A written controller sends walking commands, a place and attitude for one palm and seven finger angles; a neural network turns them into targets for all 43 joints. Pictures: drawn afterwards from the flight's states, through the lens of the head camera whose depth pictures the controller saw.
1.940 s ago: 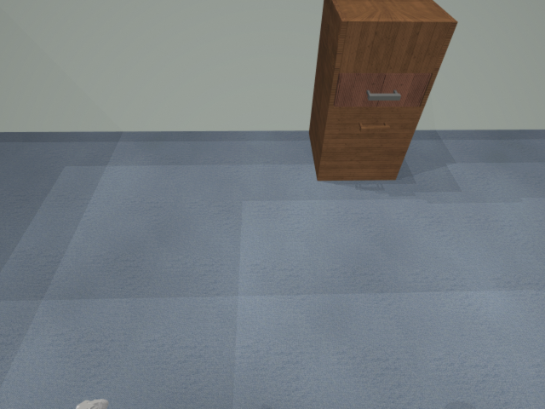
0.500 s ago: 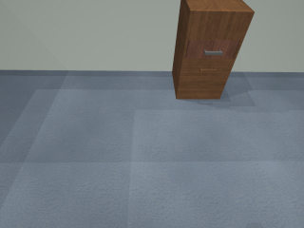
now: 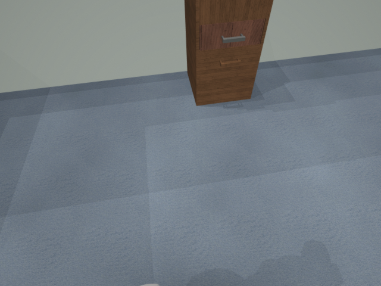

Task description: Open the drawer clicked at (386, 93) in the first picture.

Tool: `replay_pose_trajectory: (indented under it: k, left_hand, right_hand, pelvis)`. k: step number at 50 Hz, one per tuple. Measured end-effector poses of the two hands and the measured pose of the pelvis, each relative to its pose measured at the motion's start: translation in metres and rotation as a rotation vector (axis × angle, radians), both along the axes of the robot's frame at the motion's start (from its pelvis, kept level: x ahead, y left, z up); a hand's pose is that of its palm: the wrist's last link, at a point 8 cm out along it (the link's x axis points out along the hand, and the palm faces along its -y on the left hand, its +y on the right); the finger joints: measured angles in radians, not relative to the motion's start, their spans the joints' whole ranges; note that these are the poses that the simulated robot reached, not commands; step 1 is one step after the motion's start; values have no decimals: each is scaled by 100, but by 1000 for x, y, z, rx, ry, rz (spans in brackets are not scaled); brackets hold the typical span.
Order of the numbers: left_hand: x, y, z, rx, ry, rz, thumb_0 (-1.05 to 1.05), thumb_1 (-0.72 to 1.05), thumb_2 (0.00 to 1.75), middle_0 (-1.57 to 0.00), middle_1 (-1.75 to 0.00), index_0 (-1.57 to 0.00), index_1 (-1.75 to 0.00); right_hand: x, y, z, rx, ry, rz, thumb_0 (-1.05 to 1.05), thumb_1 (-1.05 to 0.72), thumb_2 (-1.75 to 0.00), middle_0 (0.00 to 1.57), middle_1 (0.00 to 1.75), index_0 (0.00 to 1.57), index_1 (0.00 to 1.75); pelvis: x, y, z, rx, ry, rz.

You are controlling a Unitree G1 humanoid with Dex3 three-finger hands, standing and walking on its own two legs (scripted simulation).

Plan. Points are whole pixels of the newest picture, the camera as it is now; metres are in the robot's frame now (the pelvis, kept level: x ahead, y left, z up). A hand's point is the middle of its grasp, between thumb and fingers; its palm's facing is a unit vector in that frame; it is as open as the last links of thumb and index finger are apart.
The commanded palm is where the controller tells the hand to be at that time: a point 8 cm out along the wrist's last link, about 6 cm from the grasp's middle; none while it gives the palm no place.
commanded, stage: walk to a spot facing it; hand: left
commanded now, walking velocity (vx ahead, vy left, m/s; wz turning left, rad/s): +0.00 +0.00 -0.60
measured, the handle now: (232, 37) +1.44 -0.12 -0.22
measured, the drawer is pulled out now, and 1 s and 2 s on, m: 0.00 0.00 0.00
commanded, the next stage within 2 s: none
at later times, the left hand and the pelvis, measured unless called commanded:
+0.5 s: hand out of the picture +0.11 +0.24 -0.15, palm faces -0.16 -0.96 -0.21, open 7.4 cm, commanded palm none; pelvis +0.01 +0.04 +0.02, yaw -14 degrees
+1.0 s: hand (205, 200) +0.36 +0.00 -0.15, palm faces -0.56 -0.81 -0.17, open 7.4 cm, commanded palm none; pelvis +0.15 -0.08 +0.00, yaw -31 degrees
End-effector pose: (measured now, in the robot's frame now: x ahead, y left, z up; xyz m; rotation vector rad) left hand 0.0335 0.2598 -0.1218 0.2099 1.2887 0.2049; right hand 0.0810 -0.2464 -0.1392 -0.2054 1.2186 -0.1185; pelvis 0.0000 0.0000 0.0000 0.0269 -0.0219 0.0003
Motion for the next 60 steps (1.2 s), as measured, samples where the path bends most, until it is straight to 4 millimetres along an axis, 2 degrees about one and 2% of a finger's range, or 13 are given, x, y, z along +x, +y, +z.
replay_pose_trajectory:
  k: [3,9,18,22,29,33,36,41,44,47,50,55,60]
  left_hand:
    - [-5,-14,3,-8,3,0,0,91,90,-20,-29,-21,-30]
    - [-8,-25,14,-32,44,-32,1,90,90,-20,-30,-21,-30]
    - [19,3,13,-38,17,-107,1,90,90,-20,-30,-21,-30]
    - [44,24,2,-47,2,-156,1,90,90,-20,-30,-21,-30]
    - [126,25,13,-68,-80,-282,1,91,90,-20,-29,-20,-30]
    - [176,-1,12,-81,-96,-367,1,91,90,-19,-29,-20,-30]
    - [215,-36,8,-102,-92,-448,1,91,90,-19,-29,-20,-30]
    - [288,-121,-3,-146,-116,-603,1,91,90,-19,-29,-20,-30]
    - [328,-173,-11,-164,-185,-671,1,91,90,-19,-29,-20,-30]
    - [346,-204,-10,-171,-216,-686,1,91,90,-20,-29,-20,-30]
    - [349,-215,-3,-154,-179,-686,0,91,90,-20,-29,-20,-30]
    - [358,-213,9,-103,-120,-654,-1,93,90,-20,-30,-21,-30]
    - [375,-201,11,-73,-77,-622,-1,93,90,-20,-29,-21,-30]
  right_hand:
    - [-10,-5,-1,5,36,-27,1,-91,-90,20,29,20,30]
    - [-20,-11,19,-3,23,-79,1,-91,-90,20,29,20,30]
    - [-19,-3,40,-52,-61,-145,1,-91,-90,20,29,20,30]
    - [-26,9,46,-90,-130,-188,1,-91,-90,20,29,20,30]
    - [-85,30,55,-92,-13,-314,0,-91,-90,20,29,20,30]
    - [-121,44,48,-65,94,-414,1,-91,-90,20,29,20,30]
    - [-147,57,42,-30,188,-496,1,-91,-90,20,29,20,30]
    - [-180,74,32,54,360,-632,1,-91,-90,20,29,20,30]
    - [-187,71,22,110,449,-697,1,-91,-90,20,29,20,30]
    - [-167,50,16,122,447,-734,1,-91,-90,20,29,20,30]
    - [-120,11,16,93,335,-728,1,-91,-90,20,29,20,30]
    - [-24,-53,21,40,97,-697,1,-91,-90,20,29,20,30]
    - [68,-97,31,16,-65,-644,1,-91,-90,19,29,20,30]
  pelvis:
    - [-3,-4,4,-7,11,-10]
    - [-6,-5,20,1,43,-64]
    - [-4,17,24,-9,71,-165]
    - [3,35,16,-33,77,-211]
    - [31,36,28,-51,57,-297]
    - [51,27,26,-50,51,-355]
    - [68,15,22,-46,49,-399]
    - [99,-17,8,-39,52,-467]
    - [119,-46,-7,-29,43,-499]
    - [133,-66,-7,-30,28,-517]
    - [151,-81,4,-33,24,-538]
    - [186,-102,18,-29,38,-574]
    - [227,-118,22,-38,42,-597]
